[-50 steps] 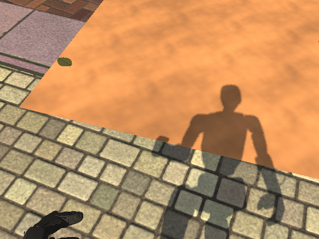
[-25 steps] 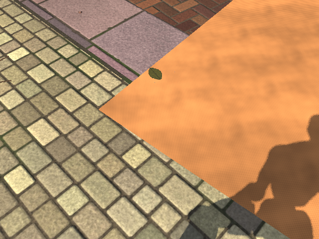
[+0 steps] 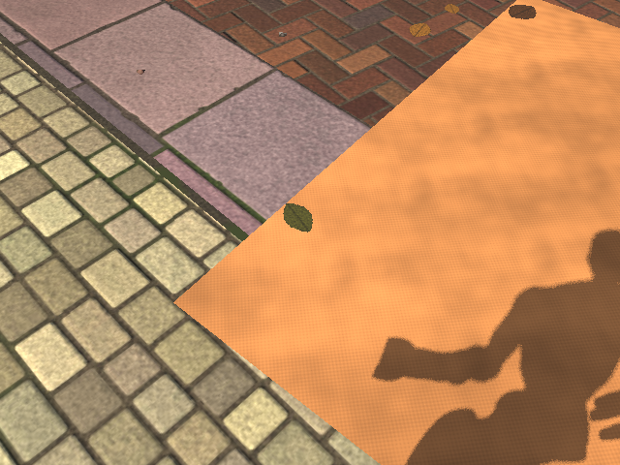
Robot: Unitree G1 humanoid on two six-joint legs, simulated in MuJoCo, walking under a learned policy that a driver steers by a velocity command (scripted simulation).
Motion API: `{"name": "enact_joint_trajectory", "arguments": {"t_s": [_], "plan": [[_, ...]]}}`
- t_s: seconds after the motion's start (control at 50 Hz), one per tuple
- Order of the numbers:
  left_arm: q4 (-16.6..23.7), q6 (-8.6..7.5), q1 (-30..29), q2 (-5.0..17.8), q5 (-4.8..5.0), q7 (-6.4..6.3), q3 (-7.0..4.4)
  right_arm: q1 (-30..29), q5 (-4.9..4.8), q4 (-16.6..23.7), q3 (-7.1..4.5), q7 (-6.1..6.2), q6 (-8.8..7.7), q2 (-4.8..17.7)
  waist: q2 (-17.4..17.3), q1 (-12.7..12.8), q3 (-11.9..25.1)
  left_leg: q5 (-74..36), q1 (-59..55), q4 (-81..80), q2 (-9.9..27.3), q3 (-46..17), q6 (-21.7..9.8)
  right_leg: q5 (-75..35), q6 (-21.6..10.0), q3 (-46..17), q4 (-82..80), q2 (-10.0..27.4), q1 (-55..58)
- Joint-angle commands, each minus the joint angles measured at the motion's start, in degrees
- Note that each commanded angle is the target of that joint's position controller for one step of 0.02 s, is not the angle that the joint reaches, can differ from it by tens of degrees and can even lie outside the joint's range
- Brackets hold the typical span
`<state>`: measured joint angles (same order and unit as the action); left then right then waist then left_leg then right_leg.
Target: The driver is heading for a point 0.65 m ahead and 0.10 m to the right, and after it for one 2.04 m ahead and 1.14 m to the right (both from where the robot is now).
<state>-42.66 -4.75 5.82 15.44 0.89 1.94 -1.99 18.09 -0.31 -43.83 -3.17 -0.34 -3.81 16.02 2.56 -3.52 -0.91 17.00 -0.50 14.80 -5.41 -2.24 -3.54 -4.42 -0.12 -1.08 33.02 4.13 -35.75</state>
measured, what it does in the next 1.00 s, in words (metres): walks ahead, turning right: right foot, then left foot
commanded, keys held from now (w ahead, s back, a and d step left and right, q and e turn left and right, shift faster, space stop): w+e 0.32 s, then w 0.36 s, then e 0.32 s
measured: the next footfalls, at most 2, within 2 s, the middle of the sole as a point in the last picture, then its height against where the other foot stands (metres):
right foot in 0.10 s outside the picture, level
left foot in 0.60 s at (295, 432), level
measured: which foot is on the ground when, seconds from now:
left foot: down 0.00-0.12, up 0.14-0.58, down 0.60-1.00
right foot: up 0.00-0.08, down 0.10-0.60, up 0.62-1.00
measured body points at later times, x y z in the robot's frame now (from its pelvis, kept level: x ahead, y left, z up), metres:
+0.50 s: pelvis +0.29 -0.06 +0.00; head +0.32 -0.08 +0.45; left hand +0.39 +0.21 -0.11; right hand +0.45 -0.34 -0.08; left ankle +0.50 +0.06 -0.70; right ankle +0.19 -0.13 -0.74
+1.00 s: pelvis +0.53 -0.09 +0.00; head +0.57 -0.10 +0.45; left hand +0.78 +0.09 -0.10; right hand +0.50 -0.38 -0.12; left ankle +0.51 +0.03 -0.74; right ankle +0.61 -0.25 -0.71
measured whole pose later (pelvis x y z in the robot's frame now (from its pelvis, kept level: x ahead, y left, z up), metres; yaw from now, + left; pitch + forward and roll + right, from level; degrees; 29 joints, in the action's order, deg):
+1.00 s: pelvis +0.53 -0.09 +0.00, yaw -22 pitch +2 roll +2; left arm -39.1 -0.8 8.6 15.9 0.4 1.4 -3.1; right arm 13.2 -0.3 -46.6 -3.1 1.1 -2.6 15.7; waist 2.1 -2.8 -3.1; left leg 14.6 5.0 17.9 -2.0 7.2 -1.7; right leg 3.9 0.8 -1.4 38.3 2.8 -33.9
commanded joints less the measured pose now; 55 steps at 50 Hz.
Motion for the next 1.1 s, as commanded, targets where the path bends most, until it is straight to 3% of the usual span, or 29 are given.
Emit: {"name": "enact_joint_trajectory", "arguments": {"t_s": [0.02,0.06,0.08,0.1,0.12,0.14,0.16,0.18,0.2,0.22,0.24,0.3,0.4,0.48,0.54,0.58,0.6,0.62,0.64,0.66,0.68,0.72,0.78,0.82,0.92,1.04,1.06,1.08,1.1], "plan": [[6.38,-1.15,-7.22,5.41,0.26,1.12,-1.19,2.49,-0.17,0.48,-2.89,0.61,0.08,9.76,-6.38,-0.94,-2.45,-26.33,-4.25,-0.30,19.46,-4.61,-7.06,5.80,-2.90,-0.36,-1.60,-0.49,-3.47],[5.48,-0.95,-2.09,7.04,0.05,1.30,-2.03,0.52,-0.01,0.77,-3.16,1.08,0.60,10.66,-7.56,2.14,1.35,-43.90,-5.34,6.28,18.61,-1.94,-5.26,10.37,-4.96,2.33,-1.88,-3.71,4.71],[3.64,-0.80,4.73,8.67,-0.22,1.07,-3.14,-0.75,0.03,1.14,-3.02,1.35,1.07,10.55,-6.81,5.92,5.63,-52.55,-3.88,15.12,16.42,0.70,-3.85,9.04,-6.45,4.45,-3.38,-6.26,14.42],[1.90,-0.59,13.03,11.65,-0.36,0.63,-4.43,-0.70,0.52,2.07,-2.38,1.86,1.17,9.39,-4.28,9.41,11.17,-47.85,4.16,28.09,14.00,3.05,-1.68,5.69,-8.94,-0.76,-2.85,-3.56,28.85],[1.84,-0.52,18.60,17.63,-0.72,0.29,-5.88,5.17,1.28,4.27,-0.77,1.42,0.01,4.90,8.00,7.76,18.82,-21.08,27.22,51.03,5.00,4.97,3.11,11.01,-19.07,-27.47,-4.85,10.34,50.92],[1.05,-0.38,20.16,14.07,0.49,0.50,-4.99,4.37,1.23,3.64,-0.15,0.73,-1.50,4.47,11.62,8.62,22.35,13.97,39.36,59.78,0.22,-2.34,3.87,19.32,-22.51,-45.25,-14.07,14.60,58.05],[1.77,-0.14,17.61,11.17,0.47,0.19,-4.02,0.02,-0.70,4.95,-0.89,-0.23,-2.84,8.08,7.26,9.46,15.32,11.60,45.21,63.02,4.14,-5.64,2.85,25.21,-19.42,-39.60,-15.41,13.45,53.81],[2.81,0.13,14.32,10.11,0.02,-0.09,-3.74,-4.37,-1.25,6.08,-0.71,-0.48,-3.61,8.22,1.90,8.91,9.42,7.06,45.44,60.25,6.67,-4.49,2.18,23.57,-17.43,-32.76,-16.17,11.30,45.74],[3.41,0.40,11.39,9.20,-0.28,-0.19,-3.36,-6.57,-0.17,6.62,-0.84,-0.29,-3.92,8.01,-2.12,7.08,4.69,4.01,43.89,54.74,8.54,-3.53,2.29,18.47,-16.25,-27.84,-17.37,9.29,37.47],[4.15,0.42,9.62,7.88,-0.76,-0.34,-2.77,-6.61,0.96,6.67,-1.31,0.07,-3.59,8.19,-2.53,5.26,2.95,1.54,40.41,50.71,10.04,-3.42,2.65,13.26,-15.50,-24.56,-18.89,7.40,32.15],[4.74,0.53,8.62,8.19,-1.00,-0.50,-2.81,-5.65,1.21,6.97,-1.37,0.18,-3.14,7.76,0.13,3.86,2.62,0.81,37.86,48.69,10.24,-3.24,3.45,8.97,-16.12,-23.71,-19.79,6.53,28.74],[4.69,0.39,9.00,9.14,-0.47,-1.31,-3.23,-5.36,1.45,7.04,-1.09,0.73,-1.91,6.09,0.77,2.98,2.18,-2.64,36.30,41.55,10.04,-1.58,6.04,1.35,-16.35,-18.18,-20.94,4.18,23.79],[2.14,0.78,13.24,9.42,0.23,-2.45,-3.25,-14.65,1.08,8.56,0.13,0.31,-2.26,2.95,1.77,6.98,1.39,-22.26,31.21,21.80,7.77,-0.19,7.29,2.16,-12.26,-11.90,-20.55,0.65,21.65],[-0.11,1.26,17.47,9.47,0.34,-2.52,-3.12,-20.67,0.23,10.24,-0.04,-0.77,-3.11,3.91,1.92,9.48,-0.38,-23.36,32.30,15.26,6.89,-0.61,5.53,4.28,-11.96,-15.42,-17.99,3.79,28.29],[-0.98,1.98,18.28,10.04,0.04,-2.80,-3.38,-20.80,0.19,10.83,-0.50,-1.31,-3.67,5.14,2.74,8.66,-0.77,-16.47,32.97,12.37,6.39,-0.51,3.13,-1.06,-11.14,-18.56,-14.31,6.70,35.24],[-0.77,2.40,16.49,10.22,0.04,-2.86,-3.43,-14.38,0.35,9.29,-1.44,-1.04,-3.98,6.74,3.45,4.67,2.12,-14.28,23.48,9.34,4.52,1.72,0.53,-14.98,-9.61,-17.13,-7.98,5.14,35.98],[-0.09,2.36,15.34,9.01,-0.30,-2.71,-2.86,-6.67,0.79,7.60,-2.37,-0.74,-4.13,8.79,2.68,0.86,8.46,-17.34,10.56,10.79,7.14,-0.18,-2.20,-18.57,-8.08,-14.72,1.08,2.41,32.43],[1.24,2.02,15.97,6.47,-1.56,-2.68,-1.79,3.09,1.35,6.47,-3.27,-0.43,-4.01,12.51,-4.05,-2.38,17.16,-19.97,-6.92,13.40,17.03,-11.59,-6.99,-4.44,-5.95,-11.35,17.25,-2.27,21.43],[0.81,1.16,23.76,2.73,-0.20,-2.40,-0.66,7.14,0.61,3.79,-4.08,-0.94,-3.20,14.33,-21.20,0.20,22.21,-7.92,-22.38,8.24,27.56,-35.29,-15.31,34.05,-2.15,-6.74,34.64,-10.35,1.29],[0.39,0.68,20.46,7.80,0.53,-2.24,-1.44,7.10,-0.83,3.90,-2.77,-1.06,-2.94,9.16,-14.39,-1.68,17.21,3.89,-19.77,4.47,26.94,-38.57,-13.47,36.89,-2.22,-10.12,40.02,-7.06,-5.86],[1.89,0.40,13.91,9.75,0.98,-2.01,-2.11,3.17,-0.67,4.35,-2.08,-0.78,-2.58,7.18,-9.40,-2.01,8.83,3.43,-12.27,2.90,24.90,-30.71,-11.20,31.69,-2.13,-8.48,40.49,-4.65,-8.41],[2.71,0.48,9.23,8.39,-0.14,-2.12,-2.25,-3.33,0.86,5.15,-1.20,-0.75,-2.27,5.41,-3.45,0.85,1.19,-21.11,1.05,1.28,21.46,-18.94,-9.73,26.20,-0.64,-5.99,35.84,-1.70,-4.72],[1.53,2.08,13.41,5.03,0.07,-2.38,-2.08,-5.96,1.28,4.03,-0.76,-0.94,-3.01,4.24,-7.59,4.45,2.62,-44.31,7.87,0.72,18.58,-7.10,-8.53,25.16,1.49,-4.94,28.82,-1.07,2.91],[2.75,2.95,11.82,4.12,-0.27,-2.63,-1.86,-7.33,1.05,3.22,-1.51,-0.37,-2.67,6.76,-8.58,4.90,2.73,-49.90,9.24,-0.08,18.62,-2.65,-8.88,21.24,2.65,-3.31,23.52,-1.11,2.68],[5.60,3.15,5.53,3.65,-0.37,-1.17,-1.77,-7.23,0.43,1.61,-1.94,1.68,-0.18,8.39,-7.98,2.56,4.22,-43.46,8.49,-0.61,17.23,5.22,-7.06,5.27,2.00,-0.13,9.13,-1.10,7.35],[8.92,3.75,4.70,6.25,-0.82,0.64,-3.59,-8.43,-1.42,0.51,-2.88,2.37,2.01,10.25,-7.31,3.82,3.37,-40.50,3.81,10.29,19.93,5.72,-4.67,12.32,-2.14,2.12,-0.05,-2.89,9.98],[8.14,3.60,8.26,7.22,-0.86,0.48,-4.33,-8.61,-1.58,0.54,-2.81,2.53,2.28,9.74,-5.94,5.57,4.88,-41.23,4.97,17.03,17.81,7.45,-2.93,8.87,-3.64,3.38,-4.75,-4.88,15.65],[7.60,3.51,12.53,11.21,-0.98,-0.40,-5.82,-5.67,-0.62,0.32,-2.50,2.45,2.13,8.67,-0.27,6.79,8.11,-33.91,9.91,28.21,13.28,9.60,0.75,-8.79,-6.54,-1.71,-7.93,-2.94,25.38],[8.92,3.87,14.30,17.27,-1.48,-1.76,-6.86,-2.72,2.36,2.21,-1.11,1.77,1.54,5.08,13.72,4.80,12.57,5.55,28.29,48.24,5.06,11.11,5.65,-37.04,-15.81,-21.48,-4.91,11.66,40.96]]}}
Keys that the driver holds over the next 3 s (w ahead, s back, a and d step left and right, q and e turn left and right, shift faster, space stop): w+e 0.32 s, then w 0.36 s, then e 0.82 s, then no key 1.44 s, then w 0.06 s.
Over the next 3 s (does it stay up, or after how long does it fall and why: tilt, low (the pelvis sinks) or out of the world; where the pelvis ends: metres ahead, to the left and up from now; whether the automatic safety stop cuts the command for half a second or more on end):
stays up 0.60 -0.12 0.00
